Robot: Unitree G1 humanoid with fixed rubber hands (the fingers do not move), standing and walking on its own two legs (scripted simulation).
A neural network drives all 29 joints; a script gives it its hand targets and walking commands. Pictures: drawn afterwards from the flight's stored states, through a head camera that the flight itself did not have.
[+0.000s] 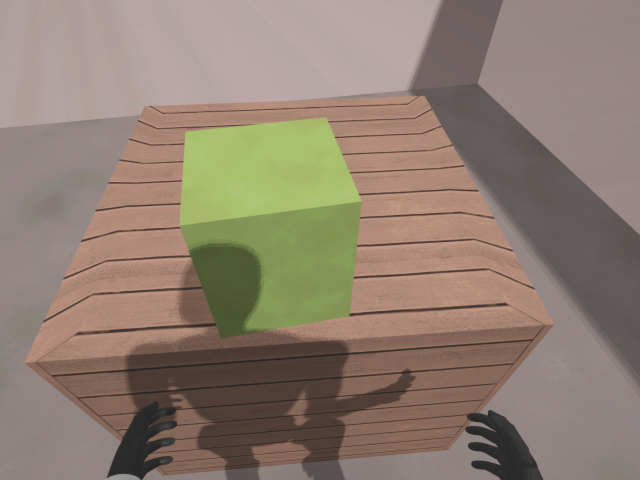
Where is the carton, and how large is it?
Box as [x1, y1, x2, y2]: [179, 117, 361, 338]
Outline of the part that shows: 325,117 185,132 179,225 221,338 349,315 361,200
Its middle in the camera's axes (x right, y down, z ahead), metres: -0.07 -0.02 +0.60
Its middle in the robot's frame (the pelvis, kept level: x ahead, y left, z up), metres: +0.47 +0.09 +0.05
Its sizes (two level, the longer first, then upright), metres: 0.210 0.200 0.250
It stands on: a pedestal, 0.71 m high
